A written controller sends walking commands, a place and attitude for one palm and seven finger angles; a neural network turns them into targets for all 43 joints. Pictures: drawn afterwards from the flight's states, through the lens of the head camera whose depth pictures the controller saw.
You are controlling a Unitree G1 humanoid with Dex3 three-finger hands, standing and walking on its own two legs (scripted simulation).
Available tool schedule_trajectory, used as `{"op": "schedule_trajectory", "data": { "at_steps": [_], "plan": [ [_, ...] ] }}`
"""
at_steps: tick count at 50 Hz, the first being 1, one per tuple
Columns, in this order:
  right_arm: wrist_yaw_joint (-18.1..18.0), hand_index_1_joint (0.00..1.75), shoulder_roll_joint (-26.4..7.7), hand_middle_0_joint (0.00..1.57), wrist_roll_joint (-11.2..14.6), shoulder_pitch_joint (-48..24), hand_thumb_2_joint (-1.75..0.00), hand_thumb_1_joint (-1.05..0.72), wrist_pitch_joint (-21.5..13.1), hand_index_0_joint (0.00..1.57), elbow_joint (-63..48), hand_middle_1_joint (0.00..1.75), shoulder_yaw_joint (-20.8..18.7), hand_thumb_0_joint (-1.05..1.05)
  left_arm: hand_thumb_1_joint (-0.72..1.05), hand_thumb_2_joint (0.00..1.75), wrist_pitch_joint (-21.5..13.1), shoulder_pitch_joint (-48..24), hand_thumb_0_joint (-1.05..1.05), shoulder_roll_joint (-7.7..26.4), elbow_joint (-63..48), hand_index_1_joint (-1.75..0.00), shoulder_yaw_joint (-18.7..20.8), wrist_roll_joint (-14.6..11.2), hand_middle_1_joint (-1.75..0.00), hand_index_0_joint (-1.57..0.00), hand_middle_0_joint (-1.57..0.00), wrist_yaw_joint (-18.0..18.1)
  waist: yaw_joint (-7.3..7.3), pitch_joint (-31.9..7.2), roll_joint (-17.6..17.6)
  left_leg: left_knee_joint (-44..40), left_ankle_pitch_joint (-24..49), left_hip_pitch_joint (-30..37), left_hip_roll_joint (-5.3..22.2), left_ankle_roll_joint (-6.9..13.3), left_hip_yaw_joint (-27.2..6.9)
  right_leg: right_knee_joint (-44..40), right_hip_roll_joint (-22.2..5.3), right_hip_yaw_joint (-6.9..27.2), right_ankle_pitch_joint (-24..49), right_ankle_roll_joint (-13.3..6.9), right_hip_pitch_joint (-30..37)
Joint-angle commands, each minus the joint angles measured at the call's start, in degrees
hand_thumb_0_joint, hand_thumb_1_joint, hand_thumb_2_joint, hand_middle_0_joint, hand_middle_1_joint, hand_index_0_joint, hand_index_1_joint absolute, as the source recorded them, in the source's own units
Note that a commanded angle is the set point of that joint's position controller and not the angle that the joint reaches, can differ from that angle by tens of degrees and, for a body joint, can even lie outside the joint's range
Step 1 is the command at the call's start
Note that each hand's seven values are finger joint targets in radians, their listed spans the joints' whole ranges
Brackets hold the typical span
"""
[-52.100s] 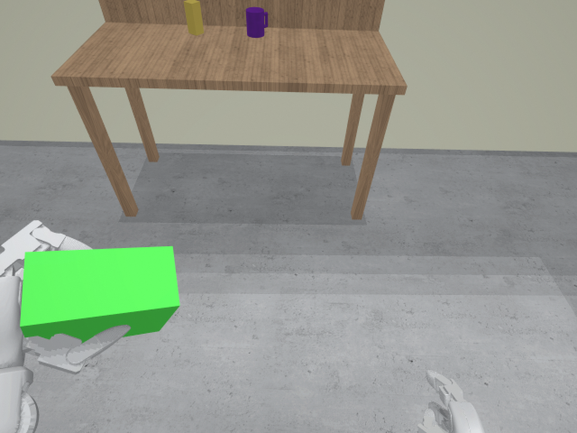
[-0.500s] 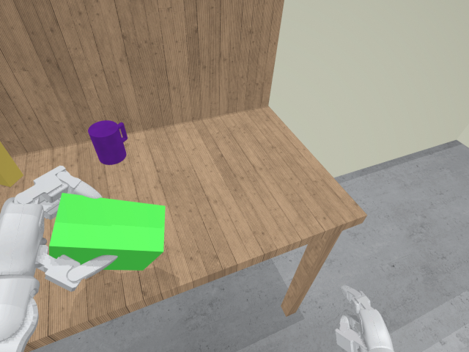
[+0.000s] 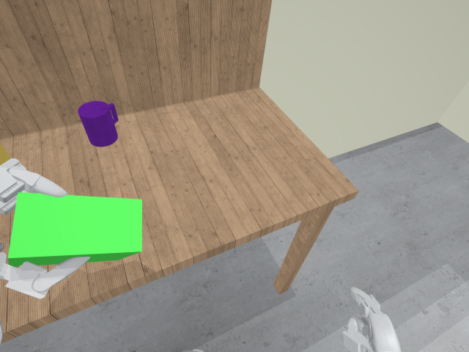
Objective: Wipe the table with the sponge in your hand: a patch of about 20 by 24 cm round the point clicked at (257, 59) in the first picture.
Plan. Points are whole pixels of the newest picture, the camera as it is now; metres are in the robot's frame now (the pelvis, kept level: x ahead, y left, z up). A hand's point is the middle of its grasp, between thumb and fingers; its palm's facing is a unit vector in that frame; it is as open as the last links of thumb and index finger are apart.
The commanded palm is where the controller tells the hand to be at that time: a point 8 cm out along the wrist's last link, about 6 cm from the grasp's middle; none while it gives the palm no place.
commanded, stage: step back with the hand held close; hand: left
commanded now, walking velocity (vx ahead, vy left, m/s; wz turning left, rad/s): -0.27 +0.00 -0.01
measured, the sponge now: (95, 232) +0.23 +0.21 +0.14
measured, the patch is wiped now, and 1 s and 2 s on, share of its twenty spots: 1.00 1.00 1.00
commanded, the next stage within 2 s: stop stepping back and stand still in 0.56 s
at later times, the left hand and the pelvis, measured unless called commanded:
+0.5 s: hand out of the picture +0.11 +0.25 +0.19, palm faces +0.39 -0.82 -0.42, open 10.1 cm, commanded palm +0.05 +0.28 +0.20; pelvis -0.11 +0.00 +0.01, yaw +0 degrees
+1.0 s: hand out of the picture -0.08 +0.21 +0.19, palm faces +0.43 -0.82 -0.38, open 10.1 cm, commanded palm -0.12 +0.25 +0.20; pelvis -0.27 -0.04 -0.01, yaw +2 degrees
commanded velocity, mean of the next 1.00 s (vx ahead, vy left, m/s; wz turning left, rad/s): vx -0.13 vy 0.03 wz -0.01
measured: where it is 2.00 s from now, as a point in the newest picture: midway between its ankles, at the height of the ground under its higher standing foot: outside the picture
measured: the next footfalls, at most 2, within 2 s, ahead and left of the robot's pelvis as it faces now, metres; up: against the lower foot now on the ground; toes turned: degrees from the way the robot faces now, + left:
right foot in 0.10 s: +0.03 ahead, -0.12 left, +0.00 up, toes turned +3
left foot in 0.34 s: -0.04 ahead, +0.13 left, +0.00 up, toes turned +2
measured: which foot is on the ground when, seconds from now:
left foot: down 0.00-0.14, up 0.16-0.32, down 0.34-0.66, up 0.68-0.90, down 0.92-1.00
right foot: up 0.00-0.08, down 0.10-0.34, up 0.36-0.62, down 0.64-0.94, up 0.96-1.00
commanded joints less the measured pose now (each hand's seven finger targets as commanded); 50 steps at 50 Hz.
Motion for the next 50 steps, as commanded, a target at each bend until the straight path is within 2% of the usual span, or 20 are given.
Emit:
{"op": "schedule_trajectory", "data": {
  "at_steps": [1,4,7,9,13,15,17,20,24,31,32,33,34,36,38,43,46,48,49,50],
  "plan": [
    [0.2,0.3,-7.7,0.2,-0.1,-2.9,-0.9,-0.9,-3.8,0.2,-7.5,0.3,-2.5,0.0,0.1,1.3,-1.9,-8.1,0.0,4.7,-7.5,-1.6,2.8,-0.2,-1.6,-1.2,-1.2,0.8,0.0,-3.5,9.8,-22.0,-9.4,1.3,15.2,6.0,-17.2,0.3,-0.5,0.5,-4.8,-0.4,3.7],
    [0.3,0.3,-8.0,0.2,0.1,-4.9,-0.9,-0.9,-3.7,0.2,-8.1,0.3,-1.3,0.0,0.1,1.3,-1.9,-9.2,0.0,4.4,-6.6,-1.6,0.8,0.1,-1.6,-1.2,-1.2,0.0,0.69,-3.5,6.6,-12.3,-11.9,-1.3,11.7,3.4,-13.1,-19.5,-1.5,0.8,9.1,-1.6,12.1],
    [0.3,0.3,-7.0,0.2,1.4,-4.0,-0.9,-0.9,-2.4,0.2,-8.0,0.3,-2.7,0.0,0.1,1.3,-3.0,-9.8,0.0,6.1,-8.1,-1.6,0.2,-1.2,-1.6,-1.2,-1.2,0.2,-0.26,-8.4,-11.7,18.3,-8.9,2.8,1.3,-3.1,-0.8,-25.7,-20.0,16.6,29.6,-11.3,5.1],
    [0.2,0.3,-5.7,0.2,1.4,-6.0,-0.9,-0.9,-1.5,0.2,-9.7,0.3,-1.8,0.0,0.1,1.3,-3.1,-8.2,0.0,8.2,-11.4,-1.6,2.5,-2.0,-1.6,-1.2,-1.2,0.7,-0.68,-7.5,-7.0,30.1,-13.6,-0.8,3.7,-3.2,-3.1,-23.6,-24.2,16.7,40.4,-14.0,3.5],
    [-0.3,0.3,-4.1,0.2,0.5,-6.4,-0.9,-0.9,0.6,0.2,-9.7,0.3,-0.2,0.0,0.1,1.3,-3.3,-3.3,0.0,10.2,-13.1,-1.6,6.4,-1.8,-1.6,-1.2,-1.2,1.7,-0.94,-8.3,0.0,7.8,-10.0,0.7,5.6,-2.7,0.7,-14.9,-19.8,8.5,49.0,-8.8,8.1],
    [-1.1,0.3,-5.7,0.2,0.8,-5.4,-0.9,-0.9,0.3,0.2,-9.6,0.3,-1.5,0.0,0.1,1.3,-3.4,0.0,0.0,11.5,-14.5,-1.6,8.6,-2.3,-1.6,-1.2,-1.2,2.4,-1.27,-11.6,2.0,-12.3,4.1,9.3,6.7,-2.3,1.8,-7.5,-16.6,5.8,43.9,-5.4,8.5],
    [-0.3,0.3,-7.9,0.2,0.8,-4.8,-0.9,-0.9,-1.2,0.2,-9.9,0.3,-3.4,0.0,0.1,1.3,-4.2,-2.1,0.0,9.7,-19.9,-1.6,7.4,-2.8,-1.6,-1.2,-1.2,2.6,0.13,-13.3,16.2,-16.9,40.3,23.2,21.5,3.8,-12.3,4.4,-4.3,-0.4,1.3,0.2,-6.5],
    [1.1,0.3,-6.8,0.2,-0.4,-2.1,-0.9,-0.9,-3.7,0.2,-6.9,0.3,-3.4,0.0,0.1,1.3,-3.4,-3.1,0.0,8.5,-19.7,-1.6,6.8,-1.5,-1.6,-1.2,-1.2,2.3,-1.28,-13.9,15.0,-11.8,54.3,29.2,21.9,6.5,-12.1,12.7,-2.4,2.0,-11.1,0.8,-14.1],
    [2.2,0.3,-7.3,0.2,0.7,-3.7,-0.9,-0.9,-4.8,0.2,-6.2,0.3,-3.7,0.0,0.1,1.3,-1.2,-4.1,0.0,4.4,-14.8,-1.6,2.8,-1.2,-1.6,-1.2,-1.2,2.3,-0.47,-6.8,11.0,-16.7,32.9,14.5,19.9,4.3,-7.1,5.6,-3.5,0.3,-1.7,0.8,-3.0],
    [1.2,0.3,-6.9,0.2,0.6,-5.2,-0.9,-0.9,-4.3,0.2,-7.9,0.3,-2.0,0.0,0.1,1.3,-1.8,-2.2,0.0,5.9,-10.8,-1.6,4.5,-1.4,-1.6,-1.2,-1.2,1.8,0.61,-5.4,7.9,-9.4,-5.1,0.5,15.7,1.3,-5.8,-18.4,-2.9,-2.8,13.0,0.2,13.8],
    [1.3,0.3,-6.6,0.2,0.5,-5.5,-0.9,-0.9,-4.6,0.2,-8.1,0.3,-1.9,0.0,0.1,1.3,-2.8,-4.7,0.0,7.1,-11.8,-1.6,4.7,-1.1,-1.6,-1.2,-1.2,1.6,0.71,-4.5,1.5,0.3,-9.5,0.1,12.1,-0.5,-2.5,-25.1,-6.3,-1.0,18.5,-1.3,12.0],
    [1.1,0.3,-6.5,0.2,1.4,-3.2,-0.9,-0.9,-4.6,0.2,-7.3,0.3,-3.5,0.0,0.1,1.3,-3.0,-5.0,0.0,7.3,-10.3,-1.6,3.4,-1.5,-1.6,-1.2,-1.2,1.6,0.27,-7.1,-12.6,18.5,-15.7,-0.8,3.8,-4.8,4.0,-27.3,-16.0,8.0,22.4,-7.5,8.9],
    [0.8,0.3,-7.9,0.2,2.5,-3.7,-0.9,-0.9,-4.7,0.2,-8.7,0.3,-5.2,0.0,0.1,1.3,-2.7,-4.0,0.0,7.8,-9.8,-1.6,3.4,-2.2,-1.6,-1.2,-1.2,1.4,0.44,-9.5,-18.7,37.3,-16.3,1.9,1.3,-5.5,0.1,-30.9,-25.3,21.1,18.5,-12.6,-0.8],
    [1.1,0.3,-3.3,0.2,1.8,-4.2,-0.9,-0.9,-2.5,0.2,-7.3,0.3,-1.7,0.0,0.1,1.3,-0.9,-0.9,0.0,8.1,-8.5,-1.6,5.5,-2.5,-1.6,-1.2,-1.2,1.6,-1.98,-9.9,-5.5,43.8,-10.0,0.2,4.8,-4.5,-3.1,-25.1,-22.1,16.5,10.9,-11.9,-2.6],
    [0.7,0.3,-4.1,0.2,1.4,-5.3,-0.9,-0.9,-1.2,0.2,-5.8,0.3,-0.9,0.0,0.1,1.3,0.1,-4.5,0.0,8.6,-8.7,-1.6,5.1,-2.6,-1.6,-1.2,-1.2,1.7,-3.54,-6.9,-3.6,40.0,-5.5,2.5,5.6,-4.1,-0.4,-26.7,-19.1,11.0,-1.3,-8.4,-10.7],
    [-0.5,0.3,-6.6,0.2,1.2,-3.3,-0.9,-0.9,-3.6,0.2,-5.8,0.3,-1.9,0.0,0.1,1.3,0.2,-5.1,0.0,9.6,-11.6,-1.6,5.7,-2.4,-1.6,-1.2,-1.2,1.7,-1.49,-10.7,-6.8,2.7,-14.2,11.7,4.2,0.7,3.7,-25.4,-17.3,11.0,-7.4,-4.9,-4.4],
    [-0.9,0.3,-7.7,0.2,1.0,-0.8,-0.9,-0.9,-4.6,0.2,-7.6,0.3,-2.5,0.0,0.1,1.3,-1.0,-4.1,0.0,7.9,-14.0,-1.6,4.6,-2.5,-1.6,-1.2,-1.2,1.2,-1.17,-11.6,8.6,-27.4,-6.4,15.0,7.1,2.8,5.7,-6.1,-7.4,2.1,-2.4,-1.6,3.9],
    [-1.1,0.3,-7.1,0.2,1.4,-1.1,-0.9,-0.9,-5.6,0.2,-6.5,0.3,-3.3,0.0,0.1,1.3,-1.6,-7.5,0.0,10.1,-12.1,-1.6,5.9,-1.8,-1.6,-1.2,-1.2,1.8,-2.72,-9.4,24.0,-25.4,6.1,16.4,17.6,8.2,-3.8,20.6,0.7,-7.4,-6.2,1.5,-5.1],
    [-0.5,0.3,-6.8,0.2,1.4,-2.5,-0.9,-0.9,-6.0,0.2,-5.9,0.3,-3.1,0.0,0.1,1.3,-2.1,-14.0,0.0,8.5,-11.7,-1.6,3.7,-1.6,-1.6,-1.2,-1.2,1.4,-3.7,1.5,24.9,-28.1,3.0,7.3,21.7,12.8,-15.6,29.0,-3.9,0.7,-5.3,0.5,-13.4],
    [0.3,0.3,-5.8,0.2,2.1,-1.3,-0.9,-0.9,-6.7,0.2,-3.4,0.3,-2.5,0.0,0.1,1.3,-2.9,-18.1,0.0,8.4,-10.0,-1.6,2.7,-0.7,-1.6,-1.2,-1.2,0.6,-2.51,6.1,14.6,-28.8,-2.7,5.5,23.2,13.4,-17.5,33.4,-5.2,3.9,-4.4,0.0,-18.1]
  ]
}}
